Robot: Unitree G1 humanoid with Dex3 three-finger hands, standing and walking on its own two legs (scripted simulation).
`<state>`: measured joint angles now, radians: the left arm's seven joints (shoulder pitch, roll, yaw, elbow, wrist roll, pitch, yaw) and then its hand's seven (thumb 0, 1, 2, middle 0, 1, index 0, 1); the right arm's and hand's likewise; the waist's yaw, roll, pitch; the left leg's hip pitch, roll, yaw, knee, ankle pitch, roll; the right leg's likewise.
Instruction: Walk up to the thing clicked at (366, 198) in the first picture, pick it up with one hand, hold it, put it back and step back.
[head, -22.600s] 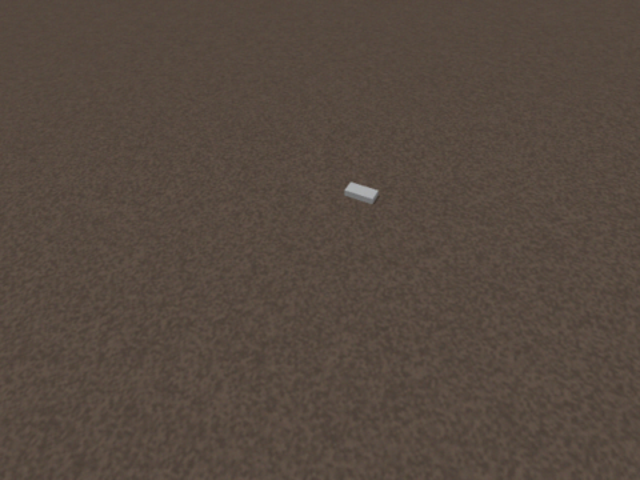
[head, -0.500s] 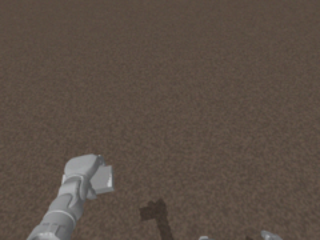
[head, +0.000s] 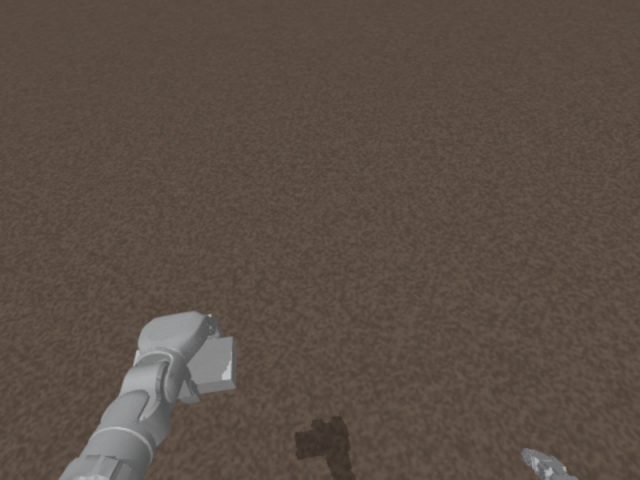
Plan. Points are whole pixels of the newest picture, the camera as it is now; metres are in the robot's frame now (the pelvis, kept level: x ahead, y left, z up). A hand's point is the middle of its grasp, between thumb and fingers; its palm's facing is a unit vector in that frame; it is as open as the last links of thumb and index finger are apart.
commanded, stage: hold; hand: left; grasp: from above
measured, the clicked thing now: (185, 369) +0.31 +0.24 -0.08
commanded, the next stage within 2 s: crouch in 1.38 s
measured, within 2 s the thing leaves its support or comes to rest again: neither
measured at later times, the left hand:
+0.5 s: hand (185, 370) +0.29 +0.21 -0.03, palm faces -0.44 -0.08 -0.90, open 9.5 cm
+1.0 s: hand (181, 374) +0.28 +0.21 -0.02, palm faces -0.44 -0.08 -0.89, open 9.5 cm
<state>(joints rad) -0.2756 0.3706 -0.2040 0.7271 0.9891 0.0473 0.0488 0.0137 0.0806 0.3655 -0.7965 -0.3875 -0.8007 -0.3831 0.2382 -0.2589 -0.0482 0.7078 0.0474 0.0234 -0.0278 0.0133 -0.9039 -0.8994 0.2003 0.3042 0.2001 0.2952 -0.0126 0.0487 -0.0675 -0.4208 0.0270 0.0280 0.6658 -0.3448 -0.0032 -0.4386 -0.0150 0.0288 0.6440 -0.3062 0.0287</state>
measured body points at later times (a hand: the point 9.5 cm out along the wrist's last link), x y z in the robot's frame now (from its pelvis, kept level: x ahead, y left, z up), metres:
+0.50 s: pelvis -0.01 -0.01 +0.01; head +0.00 -0.03 +0.46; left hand +0.30 +0.22 +0.02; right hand +0.13 -0.26 -0.11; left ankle -0.01 +0.12 -0.72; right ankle +0.01 -0.14 -0.72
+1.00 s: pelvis -0.01 -0.01 +0.01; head -0.01 -0.03 +0.46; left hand +0.29 +0.22 +0.03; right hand +0.14 -0.26 -0.10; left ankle -0.01 +0.12 -0.72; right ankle +0.01 -0.14 -0.72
